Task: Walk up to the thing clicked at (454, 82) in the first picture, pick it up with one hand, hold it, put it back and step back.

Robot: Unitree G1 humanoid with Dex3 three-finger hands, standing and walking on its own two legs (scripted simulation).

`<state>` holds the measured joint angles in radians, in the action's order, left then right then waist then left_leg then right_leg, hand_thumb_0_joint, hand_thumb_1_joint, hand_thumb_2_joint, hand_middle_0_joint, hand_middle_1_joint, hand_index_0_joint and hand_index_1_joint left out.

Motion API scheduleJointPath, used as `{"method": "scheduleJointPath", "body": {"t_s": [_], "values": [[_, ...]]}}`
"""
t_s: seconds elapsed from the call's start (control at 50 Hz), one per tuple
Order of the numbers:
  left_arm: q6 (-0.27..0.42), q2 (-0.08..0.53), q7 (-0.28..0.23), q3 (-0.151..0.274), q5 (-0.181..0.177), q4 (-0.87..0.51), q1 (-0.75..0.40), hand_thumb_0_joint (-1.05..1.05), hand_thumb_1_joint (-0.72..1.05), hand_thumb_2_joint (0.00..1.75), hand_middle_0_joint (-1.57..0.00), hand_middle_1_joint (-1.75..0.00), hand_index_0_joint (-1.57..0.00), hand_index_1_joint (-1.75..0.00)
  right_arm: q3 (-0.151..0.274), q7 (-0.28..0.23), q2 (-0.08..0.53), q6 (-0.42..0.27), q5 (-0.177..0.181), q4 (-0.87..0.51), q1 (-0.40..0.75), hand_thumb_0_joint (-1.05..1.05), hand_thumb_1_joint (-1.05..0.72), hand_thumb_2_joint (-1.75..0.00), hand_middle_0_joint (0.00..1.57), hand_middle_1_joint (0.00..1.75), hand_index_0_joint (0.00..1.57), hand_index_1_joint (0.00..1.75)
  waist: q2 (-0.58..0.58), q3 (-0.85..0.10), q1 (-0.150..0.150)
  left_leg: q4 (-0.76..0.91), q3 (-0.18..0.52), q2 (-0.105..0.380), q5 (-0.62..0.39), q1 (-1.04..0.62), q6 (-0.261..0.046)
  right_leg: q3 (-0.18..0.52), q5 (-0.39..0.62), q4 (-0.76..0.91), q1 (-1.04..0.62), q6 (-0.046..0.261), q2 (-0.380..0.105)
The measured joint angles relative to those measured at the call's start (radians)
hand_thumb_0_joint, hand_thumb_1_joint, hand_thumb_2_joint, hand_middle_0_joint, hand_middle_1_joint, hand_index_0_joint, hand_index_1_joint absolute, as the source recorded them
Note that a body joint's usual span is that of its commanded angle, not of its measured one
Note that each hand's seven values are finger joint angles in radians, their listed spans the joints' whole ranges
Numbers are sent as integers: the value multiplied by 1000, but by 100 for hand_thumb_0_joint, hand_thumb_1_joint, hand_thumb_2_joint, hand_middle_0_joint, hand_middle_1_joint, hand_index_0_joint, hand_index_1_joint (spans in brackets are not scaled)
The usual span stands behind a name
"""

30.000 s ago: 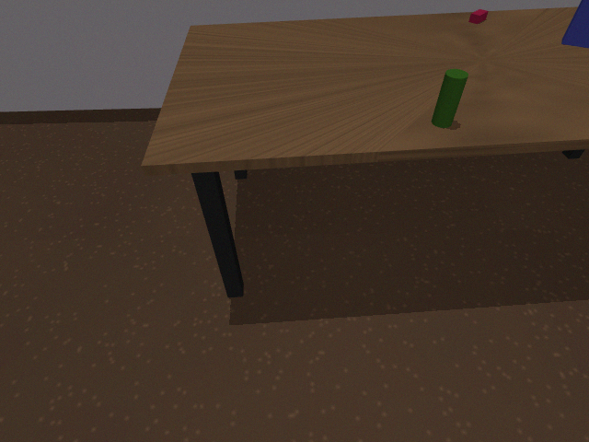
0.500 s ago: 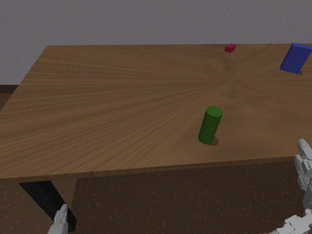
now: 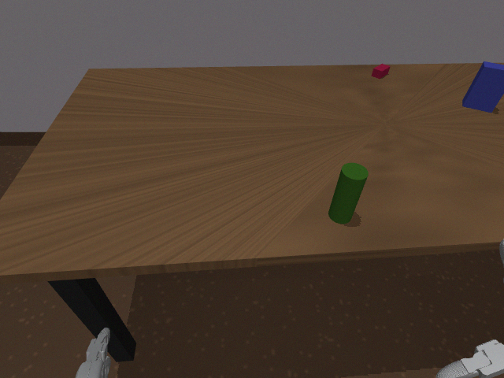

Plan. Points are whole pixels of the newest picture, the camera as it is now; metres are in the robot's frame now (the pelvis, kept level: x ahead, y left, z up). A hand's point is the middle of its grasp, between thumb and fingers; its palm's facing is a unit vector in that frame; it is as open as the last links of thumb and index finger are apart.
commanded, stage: home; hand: right
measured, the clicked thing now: (346, 194) +0.48 -0.21 +0.01
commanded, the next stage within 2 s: none
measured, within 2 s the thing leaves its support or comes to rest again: neither
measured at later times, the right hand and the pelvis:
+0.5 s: hand (363, 367) +0.19 -0.18 -0.10, palm faces +0.02 +0.98 -0.18, open 17.5 cm; pelvis +0.02 -0.01 +0.00, yaw +1 degrees
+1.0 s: hand (373, 364) +0.20 -0.21 -0.12, palm faces -0.05 +0.95 -0.29, open 17.4 cm; pelvis +0.03 -0.02 +0.00, yaw +2 degrees
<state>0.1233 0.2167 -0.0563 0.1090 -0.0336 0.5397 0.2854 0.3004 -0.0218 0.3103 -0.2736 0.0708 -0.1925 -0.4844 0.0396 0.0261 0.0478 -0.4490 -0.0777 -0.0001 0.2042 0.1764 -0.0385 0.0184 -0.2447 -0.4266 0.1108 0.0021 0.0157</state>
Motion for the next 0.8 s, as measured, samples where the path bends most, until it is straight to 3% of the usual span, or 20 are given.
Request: {"method": "scheduleJointPath", "body": {"t_s": [0.06,0.14,0.22,0.32,0.38,0.46,0.66,0.8], "values": [[3,-3,3,-44,-8,32,-23,0,-32,28,-9,-12,-9,-12,-20,1,-15,-5,8,51,-13,-1,53,-6,6,6,7,6,2,8,0,8,4,-2,-4,-3,3,-4,-1,1,-1,3,-1],[3,-46,18,-96,-4,82,-69,0,-9,40,-11,-16,-11,-15,-106,14,-65,12,2,155,-11,-1,52,-7,6,6,6,6,-5,29,-4,6,8,3,-9,21,6,-8,4,2,21,7,3],[-3,-68,19,-88,10,90,-80,0,14,50,-13,-19,-13,-18,-191,26,-106,54,-23,272,-5,-1,51,-8,6,6,6,6,-13,46,-15,5,9,10,-10,39,11,-9,8,8,36,11,11],[-1,-25,-9,-70,13,113,-84,0,40,63,-16,-22,-16,-22,-236,2,-104,99,-43,420,41,-1,53,-7,6,6,7,6,-26,44,-26,10,10,10,-5,39,16,-9,-2,3,40,15,11],[-5,-11,-22,-93,4,133,-109,1,54,70,-17,-24,-16,-24,-263,-15,-98,111,-46,542,111,-1,54,-6,6,6,6,6,-40,37,-36,0,13,7,1,55,15,-13,-13,-14,58,15,8],[-9,-36,-16,-127,7,130,-134,1,70,79,-18,-27,-18,-26,-309,-15,-112,139,-57,681,203,-1,55,-5,6,5,6,5,-59,24,-48,-14,20,2,8,83,15,-20,-26,-33,85,14,3],[-54,-18,2,-139,24,130,-76,1,87,88,-20,-29,-20,-29,-289,-60,-124,189,-55,743,250,-1,56,-4,6,5,6,5,-31,-9,-43,-11,24,-7,30,59,19,-24,-61,-51,69,17,-5],[-83,1,5,-126,15,127,-55,2,89,89,-20,-30,-20,-29,-308,-70,-120,213,-49,741,261,-1,54,-5,6,6,6,6,-23,-1,-46,-20,31,-4,39,64,22,-31,-67,-47,66,20,-2]]}}
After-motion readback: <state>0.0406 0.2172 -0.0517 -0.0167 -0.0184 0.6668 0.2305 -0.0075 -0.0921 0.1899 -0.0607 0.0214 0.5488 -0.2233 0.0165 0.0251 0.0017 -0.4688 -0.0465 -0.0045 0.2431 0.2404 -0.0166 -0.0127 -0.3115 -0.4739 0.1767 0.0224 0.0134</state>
